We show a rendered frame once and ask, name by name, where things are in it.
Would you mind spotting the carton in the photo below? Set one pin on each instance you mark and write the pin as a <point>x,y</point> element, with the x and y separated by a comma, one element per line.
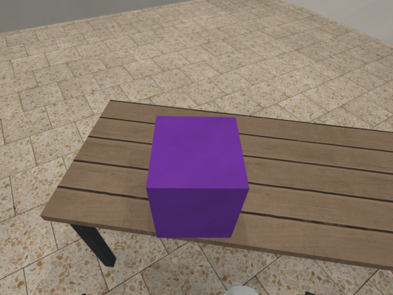
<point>197,181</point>

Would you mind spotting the table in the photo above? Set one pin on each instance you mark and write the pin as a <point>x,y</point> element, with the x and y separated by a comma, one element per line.
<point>316,191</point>

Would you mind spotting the robot right shin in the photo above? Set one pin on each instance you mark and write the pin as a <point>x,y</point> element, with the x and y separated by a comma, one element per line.
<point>236,284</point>

